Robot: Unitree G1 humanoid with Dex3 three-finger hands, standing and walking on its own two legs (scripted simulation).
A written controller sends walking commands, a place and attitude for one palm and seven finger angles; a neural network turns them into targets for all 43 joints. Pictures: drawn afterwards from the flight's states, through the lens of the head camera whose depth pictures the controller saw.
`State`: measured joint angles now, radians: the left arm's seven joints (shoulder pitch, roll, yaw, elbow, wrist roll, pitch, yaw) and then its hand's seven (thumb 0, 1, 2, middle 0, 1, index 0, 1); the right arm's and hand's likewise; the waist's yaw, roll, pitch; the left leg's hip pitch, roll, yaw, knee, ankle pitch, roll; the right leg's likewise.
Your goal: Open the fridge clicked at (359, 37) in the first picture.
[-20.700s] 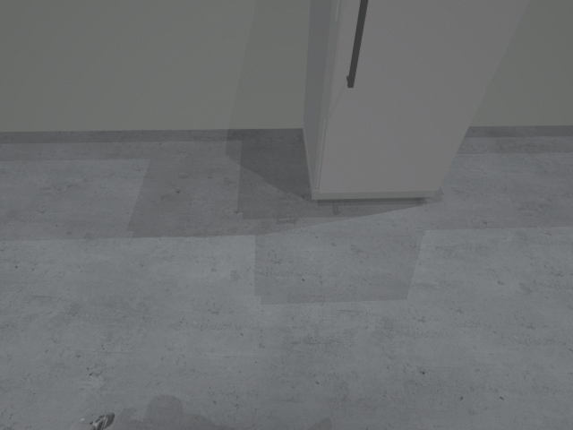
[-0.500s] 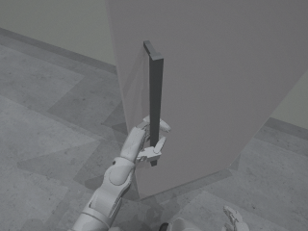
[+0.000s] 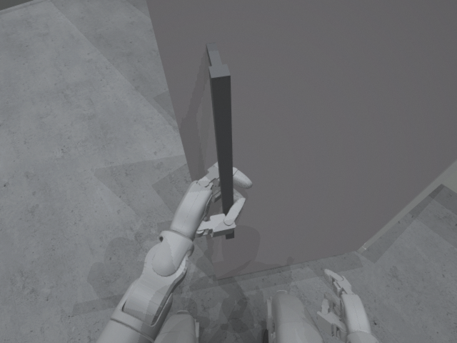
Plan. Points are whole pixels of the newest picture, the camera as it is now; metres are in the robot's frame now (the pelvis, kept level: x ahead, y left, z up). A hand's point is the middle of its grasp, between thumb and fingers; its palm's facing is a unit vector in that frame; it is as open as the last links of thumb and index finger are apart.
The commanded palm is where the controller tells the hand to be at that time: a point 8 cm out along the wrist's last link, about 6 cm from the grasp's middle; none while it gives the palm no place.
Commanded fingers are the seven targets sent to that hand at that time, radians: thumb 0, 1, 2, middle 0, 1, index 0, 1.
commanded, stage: walk backward, drawing the door open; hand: left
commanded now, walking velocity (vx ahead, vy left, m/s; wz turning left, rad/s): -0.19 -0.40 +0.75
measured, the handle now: (223, 173) +0.35 +0.01 +0.11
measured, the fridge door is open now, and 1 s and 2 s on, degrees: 62 82 76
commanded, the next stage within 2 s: stop walking and hold the door back in 0.40 s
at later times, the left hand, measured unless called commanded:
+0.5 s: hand (292, 306) +0.16 -0.08 +0.07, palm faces +0.21 -0.95 -0.24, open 6.1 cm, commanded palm +0.13 -0.03 +0.07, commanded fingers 0.00 0.90 0.90 -0.45 -1.40 -0.45 -1.40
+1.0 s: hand (319, 321) +0.14 -0.11 +0.08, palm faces +0.50 -0.83 -0.26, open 5.2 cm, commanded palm +0.12 -0.03 +0.07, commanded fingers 0.00 0.90 0.90 -0.45 -1.40 -0.45 -1.40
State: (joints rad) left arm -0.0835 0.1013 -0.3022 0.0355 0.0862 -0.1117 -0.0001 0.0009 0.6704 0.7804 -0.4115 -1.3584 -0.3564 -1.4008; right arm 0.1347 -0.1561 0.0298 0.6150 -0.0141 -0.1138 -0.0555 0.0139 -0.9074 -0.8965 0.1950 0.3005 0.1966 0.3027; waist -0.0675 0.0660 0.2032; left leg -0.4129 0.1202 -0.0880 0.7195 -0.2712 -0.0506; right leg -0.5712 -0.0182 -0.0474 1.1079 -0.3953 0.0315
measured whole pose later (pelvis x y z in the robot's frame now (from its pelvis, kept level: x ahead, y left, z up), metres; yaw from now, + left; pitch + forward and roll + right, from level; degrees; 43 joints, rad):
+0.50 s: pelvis -0.09 -0.25 +0.00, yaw +23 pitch -3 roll +2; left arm -0.03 0.14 -0.15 -0.02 0.08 -0.09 0.02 0.00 0.66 0.80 -0.41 -1.34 -0.33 -1.40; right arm 0.16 -0.18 -0.01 0.68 -0.01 -0.13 -0.07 0.02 -0.90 -0.90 0.20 0.30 0.20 0.30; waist -0.03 0.00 0.18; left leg -0.53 0.09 -0.06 1.12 -0.56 -0.04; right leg -0.46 -0.09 -0.04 0.75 -0.24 -0.01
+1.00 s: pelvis -0.13 -0.41 +0.01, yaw +35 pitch -3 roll +2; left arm -0.63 0.15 -0.02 0.84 -0.03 -0.08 0.03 0.00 0.68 0.83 -0.43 -1.37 -0.50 -1.40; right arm 0.24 -0.23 0.03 0.73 0.03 0.00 -0.10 0.01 -0.90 -0.90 0.20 0.30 0.20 0.30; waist 0.00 0.07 0.11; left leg -0.36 -0.01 0.01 0.91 -0.48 0.01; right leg -0.39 -0.05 -0.04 0.66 -0.23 -0.03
